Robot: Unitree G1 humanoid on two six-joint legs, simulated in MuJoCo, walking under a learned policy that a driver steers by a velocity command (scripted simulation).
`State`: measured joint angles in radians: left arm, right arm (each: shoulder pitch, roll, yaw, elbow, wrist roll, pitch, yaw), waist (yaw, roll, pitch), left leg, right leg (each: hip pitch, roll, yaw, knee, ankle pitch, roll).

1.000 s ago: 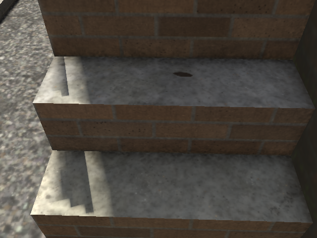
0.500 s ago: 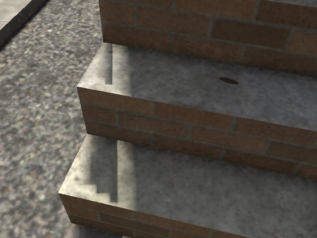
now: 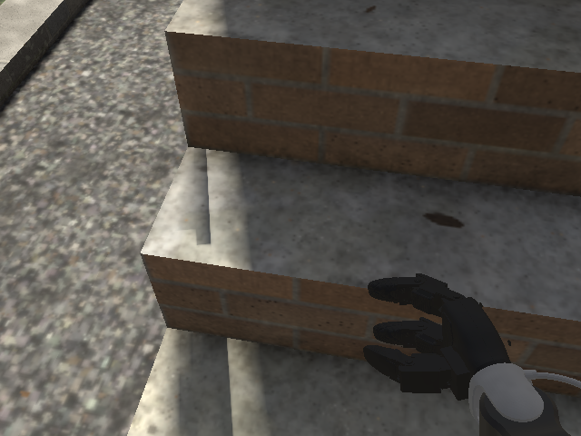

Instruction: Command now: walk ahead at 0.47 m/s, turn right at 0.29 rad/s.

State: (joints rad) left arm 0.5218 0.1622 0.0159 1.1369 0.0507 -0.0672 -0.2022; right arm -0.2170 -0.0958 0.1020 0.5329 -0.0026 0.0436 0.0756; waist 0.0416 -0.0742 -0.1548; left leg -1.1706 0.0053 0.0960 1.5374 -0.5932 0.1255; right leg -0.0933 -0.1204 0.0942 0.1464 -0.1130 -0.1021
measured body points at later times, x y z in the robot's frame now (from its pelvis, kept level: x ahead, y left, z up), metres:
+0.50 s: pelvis +0.20 +0.01 +0.22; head +0.24 +0.05 +0.67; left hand +0.46 +0.13 +0.10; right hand +0.05 -0.13 +0.09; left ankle +0.10 +0.13 -0.54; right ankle +0.30 -0.12 -0.27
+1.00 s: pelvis +0.37 -0.04 +0.39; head +0.36 -0.04 +0.84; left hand +0.52 +0.14 +0.25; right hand +0.51 -0.32 +0.35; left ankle +0.48 +0.07 -0.03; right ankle +0.30 -0.11 -0.34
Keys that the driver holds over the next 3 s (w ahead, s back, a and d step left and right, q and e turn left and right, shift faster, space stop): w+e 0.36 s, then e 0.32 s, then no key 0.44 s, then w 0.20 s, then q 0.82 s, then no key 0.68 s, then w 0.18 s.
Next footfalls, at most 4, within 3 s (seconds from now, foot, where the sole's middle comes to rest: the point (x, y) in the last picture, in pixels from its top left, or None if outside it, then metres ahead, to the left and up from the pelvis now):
0.54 right None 0.34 -0.12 -0.38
1.10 left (304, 249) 0.55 0.03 -0.16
1.66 right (505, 237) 0.58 -0.26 -0.16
2.26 left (312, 228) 0.59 0.02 -0.16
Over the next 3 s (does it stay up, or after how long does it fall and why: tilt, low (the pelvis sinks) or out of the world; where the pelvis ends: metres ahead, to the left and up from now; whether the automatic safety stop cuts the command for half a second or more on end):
stays up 0.57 -0.17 0.62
